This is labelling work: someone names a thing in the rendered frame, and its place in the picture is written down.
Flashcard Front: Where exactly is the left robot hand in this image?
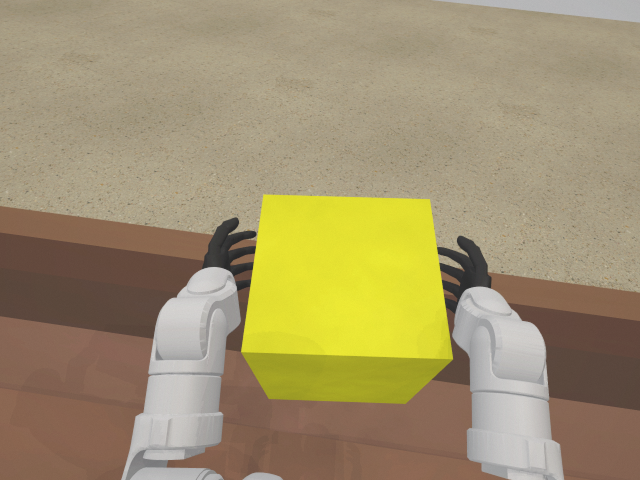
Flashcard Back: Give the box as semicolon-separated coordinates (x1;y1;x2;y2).
202;217;257;291

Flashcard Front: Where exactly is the left robot forearm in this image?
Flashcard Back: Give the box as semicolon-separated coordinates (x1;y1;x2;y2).
121;267;241;480

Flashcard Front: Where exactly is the right robot hand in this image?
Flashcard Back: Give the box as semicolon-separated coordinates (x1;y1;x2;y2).
437;236;492;314

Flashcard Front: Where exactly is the carton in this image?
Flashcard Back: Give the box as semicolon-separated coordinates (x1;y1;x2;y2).
241;194;453;404

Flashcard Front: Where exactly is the right robot forearm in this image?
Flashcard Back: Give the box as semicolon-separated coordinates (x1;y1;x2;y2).
452;287;564;480

